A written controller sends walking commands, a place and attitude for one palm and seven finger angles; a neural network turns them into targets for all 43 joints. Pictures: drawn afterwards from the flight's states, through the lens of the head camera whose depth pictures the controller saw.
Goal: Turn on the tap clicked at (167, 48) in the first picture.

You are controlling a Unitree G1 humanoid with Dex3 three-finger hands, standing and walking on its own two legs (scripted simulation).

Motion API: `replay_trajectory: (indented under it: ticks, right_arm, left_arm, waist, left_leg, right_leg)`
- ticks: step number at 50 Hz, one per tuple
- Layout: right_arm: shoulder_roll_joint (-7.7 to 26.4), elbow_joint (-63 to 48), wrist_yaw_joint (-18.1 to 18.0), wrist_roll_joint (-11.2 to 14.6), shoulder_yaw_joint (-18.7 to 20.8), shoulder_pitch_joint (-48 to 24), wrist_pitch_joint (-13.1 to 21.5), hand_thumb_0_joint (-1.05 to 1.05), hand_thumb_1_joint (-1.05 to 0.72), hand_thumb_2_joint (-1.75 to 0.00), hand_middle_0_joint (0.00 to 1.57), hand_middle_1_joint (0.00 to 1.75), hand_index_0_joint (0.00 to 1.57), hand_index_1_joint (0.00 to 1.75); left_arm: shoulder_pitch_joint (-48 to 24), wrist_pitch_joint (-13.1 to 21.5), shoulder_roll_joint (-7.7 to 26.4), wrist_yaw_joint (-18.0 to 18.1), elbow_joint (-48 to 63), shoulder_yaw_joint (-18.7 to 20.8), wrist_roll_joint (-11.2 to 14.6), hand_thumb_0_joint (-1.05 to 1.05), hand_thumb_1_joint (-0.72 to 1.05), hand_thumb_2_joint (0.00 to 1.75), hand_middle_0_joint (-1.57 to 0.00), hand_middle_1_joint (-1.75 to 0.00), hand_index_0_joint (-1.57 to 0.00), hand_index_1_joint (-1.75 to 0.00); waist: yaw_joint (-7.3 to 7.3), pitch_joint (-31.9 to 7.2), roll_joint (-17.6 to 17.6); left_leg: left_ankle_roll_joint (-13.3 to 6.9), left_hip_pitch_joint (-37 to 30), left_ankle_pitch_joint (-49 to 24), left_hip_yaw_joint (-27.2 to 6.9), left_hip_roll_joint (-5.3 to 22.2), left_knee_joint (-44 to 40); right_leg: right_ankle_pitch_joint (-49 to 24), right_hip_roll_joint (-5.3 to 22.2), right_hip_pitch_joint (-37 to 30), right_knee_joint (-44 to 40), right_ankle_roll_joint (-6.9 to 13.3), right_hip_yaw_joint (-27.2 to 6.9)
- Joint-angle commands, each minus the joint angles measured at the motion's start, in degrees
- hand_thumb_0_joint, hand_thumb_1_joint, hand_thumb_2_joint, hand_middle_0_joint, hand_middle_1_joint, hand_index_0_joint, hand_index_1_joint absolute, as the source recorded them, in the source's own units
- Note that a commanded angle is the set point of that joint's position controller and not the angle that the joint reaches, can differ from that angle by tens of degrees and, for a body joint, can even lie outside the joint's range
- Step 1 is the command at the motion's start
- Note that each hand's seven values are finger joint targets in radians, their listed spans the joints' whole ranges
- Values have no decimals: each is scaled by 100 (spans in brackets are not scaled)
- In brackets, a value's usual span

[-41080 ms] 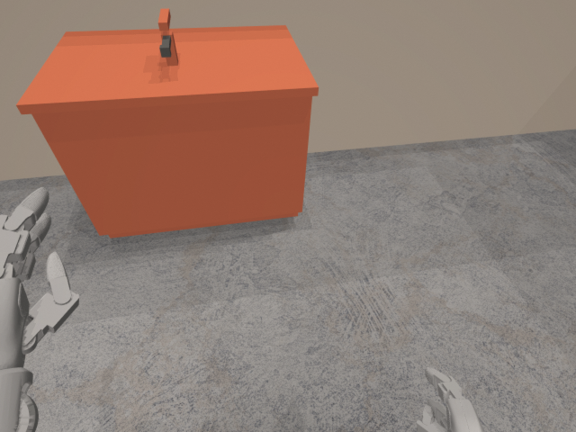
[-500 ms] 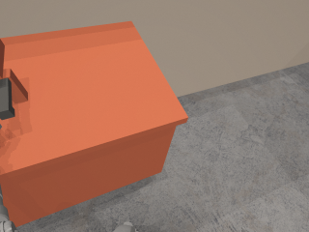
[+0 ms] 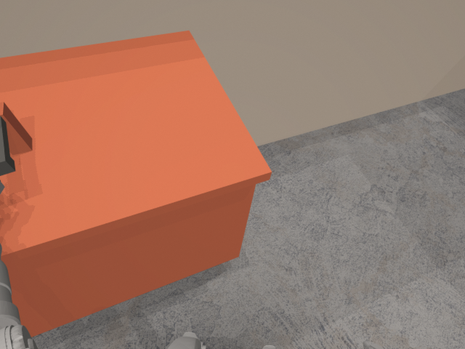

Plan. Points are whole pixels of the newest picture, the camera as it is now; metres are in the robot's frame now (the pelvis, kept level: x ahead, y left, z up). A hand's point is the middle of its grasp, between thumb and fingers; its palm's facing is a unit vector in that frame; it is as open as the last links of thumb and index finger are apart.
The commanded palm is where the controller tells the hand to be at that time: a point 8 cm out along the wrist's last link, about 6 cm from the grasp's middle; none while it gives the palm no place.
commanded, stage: push the lever round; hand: left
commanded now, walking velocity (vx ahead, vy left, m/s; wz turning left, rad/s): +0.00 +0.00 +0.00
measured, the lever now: (0, 163) +0.38 +0.40 +0.08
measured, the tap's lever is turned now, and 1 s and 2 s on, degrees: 6 25 58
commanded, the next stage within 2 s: none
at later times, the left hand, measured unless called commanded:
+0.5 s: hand (18, 175) +0.37 +0.37 +0.07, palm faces +0.67 -0.74 -0.08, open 7.8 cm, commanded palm +0.32 +0.38 +0.08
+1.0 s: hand (33, 171) +0.38 +0.35 +0.07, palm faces +0.76 -0.65 -0.06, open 7.8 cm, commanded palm +0.34 +0.36 +0.08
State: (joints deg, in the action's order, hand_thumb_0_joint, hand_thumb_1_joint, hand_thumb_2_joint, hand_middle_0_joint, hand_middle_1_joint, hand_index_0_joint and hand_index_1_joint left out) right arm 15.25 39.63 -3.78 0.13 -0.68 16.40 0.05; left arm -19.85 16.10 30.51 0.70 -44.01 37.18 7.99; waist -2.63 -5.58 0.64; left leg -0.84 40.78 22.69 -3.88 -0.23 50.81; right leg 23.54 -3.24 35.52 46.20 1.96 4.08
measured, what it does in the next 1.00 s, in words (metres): stands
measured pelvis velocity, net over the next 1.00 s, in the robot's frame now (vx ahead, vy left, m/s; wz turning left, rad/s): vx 0.00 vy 0.01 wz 0.01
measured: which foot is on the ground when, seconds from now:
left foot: down 0.00-1.00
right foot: down 0.00-1.00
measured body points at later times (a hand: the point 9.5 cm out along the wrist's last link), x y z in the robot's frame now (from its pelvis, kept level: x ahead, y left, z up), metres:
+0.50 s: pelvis +0.01 +0.01 +0.00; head +0.06 +0.02 +0.45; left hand +0.33 +0.40 +0.07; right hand +0.08 -0.26 -0.11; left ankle +0.02 +0.11 -0.70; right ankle -0.01 -0.10 -0.70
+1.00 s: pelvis +0.00 +0.01 +0.00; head +0.05 +0.03 +0.45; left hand +0.33 +0.38 +0.08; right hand +0.10 -0.25 -0.11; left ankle +0.02 +0.11 -0.70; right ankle -0.01 -0.10 -0.70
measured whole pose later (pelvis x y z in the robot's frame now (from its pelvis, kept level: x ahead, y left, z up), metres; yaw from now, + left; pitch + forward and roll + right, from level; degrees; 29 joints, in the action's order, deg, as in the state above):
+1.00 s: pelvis +0.00 +0.01 +0.00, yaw +1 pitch +12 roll -3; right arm 13.6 40.8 -2.0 -1.5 0.0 15.3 -1.6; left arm -22.6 13.6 18.7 23.0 -38.3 29.3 2.6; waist -2.9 -6.8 1.1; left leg -1.5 39.6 22.9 -3.8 -1.2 50.7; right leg 23.8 -2.4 34.0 45.7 1.1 4.0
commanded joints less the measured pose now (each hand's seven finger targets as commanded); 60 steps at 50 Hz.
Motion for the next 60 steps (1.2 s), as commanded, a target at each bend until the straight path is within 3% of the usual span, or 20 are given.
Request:
replay_trajectory:
  ticks: [1, 2, 6, 7, 13, 16, 20, 21, 23, 27, 29, 33, 41, 45, 48, 51, 53, 56, 58, 60]
  right_arm:
    - [977, -518, -78, 48, 354, 297, 174, 0, -90, -90, 20, 30, 20, 30]
    - [977, -532, -74, 60, 337, 293, 174, 0, -90, -90, 20, 30, 20, 30]
    - [1004, -511, -100, 64, 334, 333, 152, 0, -90, -90, 20, 30, 20, 30]
    - [996, -502, -94, 58, 323, 334, 154, 0, -90, -90, 20, 30, 20, 30]
    - [980, -526, -19, -4, 380, 365, 109, 0, -90, -90, 20, 30, 20, 30]
    - [954, -550, 23, -15, 405, 344, 87, 0, -90, -90, 20, 30, 20, 30]
    - [959, -556, 26, -5, 375, 292, 49, 0, -90, -90, 20, 30, 20, 30]
    - [944, -549, 6, 15, 365, 251, 32, 0, -90, -90, 20, 30, 20, 30]
    - [915, -564, 22, -16, 368, 229, 48, 0, -90, -90, 20, 30, 20, 30]
    - [885, -518, 58, -79, 397, 229, 54, 0, -90, -90, 20, 30, 20, 30]
    - [866, -521, 92, -94, 417, 208, 67, 0, -90, -90, 20, 30, 20, 30]
    - [864, -483, 72, -78, 405, 181, 32, 0, -90, -90, 20, 30, 20, 30]
    - [797, -478, 105, -127, 382, 101, 5, 0, -90, -90, 20, 30, 20, 30]
    - [802, -430, 111, -156, 386, 59, 6, 0, -90, -90, 20, 30, 20, 30]
    - [781, -414, 126, -163, 385, 30, 24, 0, -90, -90, 20, 30, 20, 30]
    - [806, -344, 103, -179, 362, 44, 9, 0, -90, -90, 20, 30, 20, 30]
    - [789, -367, 106, -193, 355, 31, 22, 0, -90, -90, 20, 30, 20, 30]
    - [786, -314, 136, -225, 367, 77, 21, 0, -90, -90, 20, 30, 20, 30]
    - [766, -288, 169, -253, 369, 97, 21, 0, -90, -90, 20, 30, 20, 30]
    - [780, -299, 185, -275, 376, 122, -3, 0, -90, -90, 20, 30, 20, 30]
  left_arm:
    - [-1629, 415, 1969, -157, 1212, 162, 50, 0, 90, 90, -15, -15, -15, -15]
    - [-1668, 379, 1890, -188, 1129, 31, 46, 0, 90, 90, -15, -15, -15, -15]
    - [-1900, 375, 2147, -126, 1008, 207, 21, 0, 90, 90, -15, -15, -15, -15]
    - [-1963, 375, 2030, -109, 897, 81, -9, 0, 90, 90, -15, -15, -15, -15]
    - [-1637, 485, 1924, 260, 1137, 212, -53, 0, 90, 90, -15, -15, -15, -15]
    - [-1557, 482, 1570, 442, 1530, 20, -66, 0, 90, 90, -15, -15, -15, -15]
    - [-1452, 283, 1580, 666, 1279, 101, -96, 0, 90, 90, -15, -15, -15, -15]
    - [-1551, 280, 1548, 734, 1367, 58, -145, 0, 90, 90, -15, -15, -15, -15]
    - [-1745, 297, 1365, 879, 1612, -118, -219, 0, 90, 90, -15, -15, -15, -15]
    - [-1728, 395, 1120, 1182, 1998, -251, -335, 0, 90, 90, -15, -15, -15, -15]
    - [-1554, 382, 803, 1285, 2085, -431, -326, 0, 90, 90, -15, -15, -15, -15]
    - [-1511, 211, 750, 1456, 1825, -357, -307, 0, 90, 90, -15, -15, -15, -15]
    - [-1853, 139, 504, 1944, 2103, -589, -598, 0, 90, 90, -15, -15, -15, -15]
    - [-2084, 164, 378, 2114, 1893, -649, -608, 0, 90, 90, -15, -15, -15, -15]
    - [-2302, 181, 122, 2259, 1956, -921, -714, 0, 90, 90, -15, -15, -15, -15]
    - [-2537, 135, 337, 2437, 1635, -748, -803, 0, 90, 90, -15, -15, -15, -15]
    - [-2735, 130, 134, 2542, 1591, -961, -867, 0, 90, 90, -15, -15, -15, -15]
    - [-2857, 171, 190, 2743, 1623, -864, -943, 0, 90, 90, -15, -15, -15, -15]
    - [-2909, 134, -45, 2866, 1385, -1045, -1002, 0, 90, 90, -15, -15, -15, -15]
    - [-2922, 120, 171, 2994, 1268, -851, -1056, 0, 90, 90, -15, -15, -15, -15]
  waist:
    - [-21, -1690, 720]
    - [-41, -1615, 827]
    - [-80, -1498, 588]
    - [-114, -1455, 621]
    - [13, -1822, 715]
    - [26, -2008, 812]
    - [0, -1497, 440]
    - [-26, -1404, 532]
    - [-13, -1519, 807]
    - [-26, -1798, 906]
    - [-2, -1876, 902]
    - [4, -1703, 500]
    - [-11, -1751, 840]
    - [-93, -1688, 510]
    - [-116, -1743, 841]
    - [-169, -1558, 583]
    - [-187, -1671, 606]
    - [-158, -1818, 844]
    - [-228, -1799, 688]
    - [-185, -1851, 542]
  left_leg:
    - [-160, -1199, -1544, 2, -36, -641]
    - [-150, -1172, -1462, -3, -45, -674]
    - [-192, -933, -1237, 2, -46, -663]
    - [-189, -945, -1194, 1, -55, -675]
    - [-154, -1196, -1601, -20, -33, -626]
    - [-126, -1496, -1942, -50, -5, -626]
    - [-141, -1068, -1521, -64, -22, -739]
    - [-144, -1097, -1482, -61, -7, -764]
    - [-101, -1351, -1618, -107, -1, -797]
    - [2, -1748, -2080, -212, 68, -746]
    - [55, -1894, -2333, -234, 82, -716]
    - [41, -1578, -2146, -218, 57, -750]
    - [118, -1788, -2357, -273, 70, -740]
    - [77, -1547, -1941, -243, 35, -717]
    - [137, -1774, -1870, -321, 56, -765]
    - [75, -1484, -1434, -346, 35, -806]
    - [57, -1509, -1373, -317, 4, -805]
    - [129, -1672, -1550, -376, 26, -793]
    - [99, -1623, -1545, -337, 15, -742]
    - [48, -1435, -1502, -263, -11, -716]
  right_leg:
    - [-1532, 51, -680, -588, -99, -386]
    - [-1437, 52, -611, -608, -99, -379]
    - [-1338, 70, -626, -628, -125, -410]
    - [-1286, 67, -551, -638, -127, -408]
    - [-1561, 47, -693, -550, -105, -373]
    - [-1730, 40, -711, -509, -91, -340]
    - [-1491, 31, -692, -594, -99, -309]
    - [-1448, 51, -651, -610, -94, -311]
    - [-1427, 41, -556, -584, -65, -296]
    - [-1492, 21, -463, -495, -33, -240]
    - [-1561, 5, -435, -479, -31, -220]
    - [-1588, 27, -577, -502, -44, -213]
    - [-1539, 56, -477, -483, -16, -195]
    - [-1470, 52, -470, -502, -24, -198]
    - [-1240, 58, -280, -506, -10, -178]
    - [-1068, 73, -293, -545, -9, -183]
    - [-1060, 81, -296, -557, -15, -193]
    - [-1082, 83, -258, -525, 6, -169]
    - [-1121, 65, -206, -533, -17, -163]
    - [-1207, 81, -377, -542, -27, -184]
